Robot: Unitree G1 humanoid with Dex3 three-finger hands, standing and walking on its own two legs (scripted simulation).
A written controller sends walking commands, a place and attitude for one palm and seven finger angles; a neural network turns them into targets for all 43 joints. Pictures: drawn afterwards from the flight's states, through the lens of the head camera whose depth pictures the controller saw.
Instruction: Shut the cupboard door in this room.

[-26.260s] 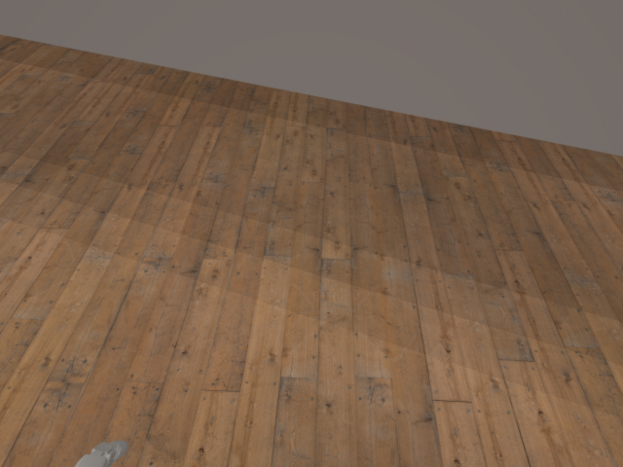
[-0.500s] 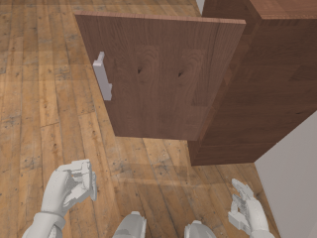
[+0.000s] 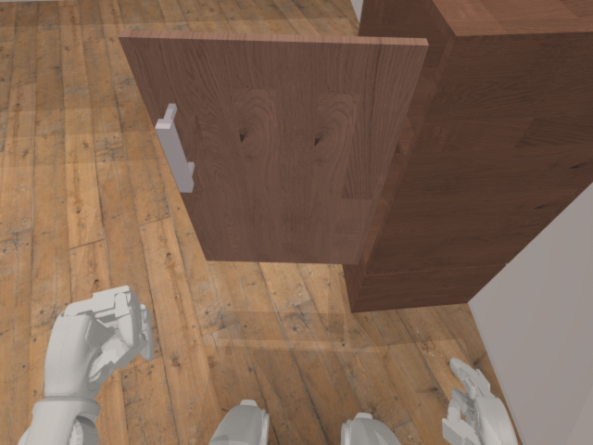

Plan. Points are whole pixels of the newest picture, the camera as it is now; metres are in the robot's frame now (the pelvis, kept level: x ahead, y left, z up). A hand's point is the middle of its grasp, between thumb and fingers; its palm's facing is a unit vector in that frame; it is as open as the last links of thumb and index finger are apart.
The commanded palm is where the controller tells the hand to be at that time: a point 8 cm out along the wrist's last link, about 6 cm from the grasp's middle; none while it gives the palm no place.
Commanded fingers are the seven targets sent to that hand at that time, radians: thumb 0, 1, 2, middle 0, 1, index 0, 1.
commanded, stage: bring the fist close to the handle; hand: left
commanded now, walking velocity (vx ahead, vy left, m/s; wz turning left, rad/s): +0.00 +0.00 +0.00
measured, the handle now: (179, 150) +0.54 +0.23 +0.05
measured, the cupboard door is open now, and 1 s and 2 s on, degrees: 84 84 82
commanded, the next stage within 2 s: push the door shut along its arc in 1.50 s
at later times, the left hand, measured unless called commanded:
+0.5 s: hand (178, 288) +0.30 +0.18 +0.05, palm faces -0.03 -1.00 -0.01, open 3.1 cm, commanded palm +0.29 +0.24 +0.06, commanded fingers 0.00 0.90 0.90 -1.30 -1.50 -1.30 -1.50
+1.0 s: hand (188, 208) +0.41 +0.18 +0.07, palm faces +0.06 -1.00 -0.04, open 3.1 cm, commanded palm +0.39 +0.23 +0.06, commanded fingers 0.00 0.90 0.90 -1.30 -1.50 -1.30 -1.50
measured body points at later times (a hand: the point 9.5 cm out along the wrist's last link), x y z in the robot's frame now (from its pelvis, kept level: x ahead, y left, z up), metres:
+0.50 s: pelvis +0.00 +0.00 +0.01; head +0.07 +0.00 +0.45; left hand +0.29 +0.23 +0.05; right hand +0.16 -0.24 -0.09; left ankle +0.02 +0.12 -0.64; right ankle +0.01 -0.11 -0.64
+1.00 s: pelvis -0.01 +0.01 +0.01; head +0.09 +0.01 +0.45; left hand +0.40 +0.24 +0.07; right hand +0.10 -0.25 -0.11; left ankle +0.02 +0.12 -0.64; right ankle +0.01 -0.11 -0.64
